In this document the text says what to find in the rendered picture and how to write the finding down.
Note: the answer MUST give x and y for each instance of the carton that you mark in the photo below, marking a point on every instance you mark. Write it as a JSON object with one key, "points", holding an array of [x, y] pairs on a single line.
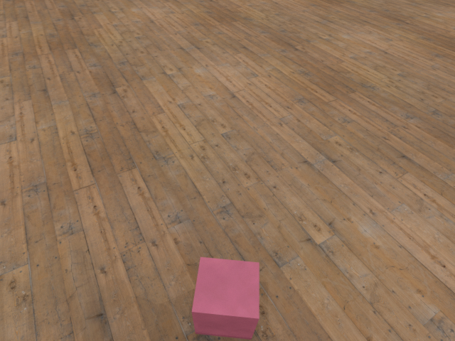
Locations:
{"points": [[226, 300]]}

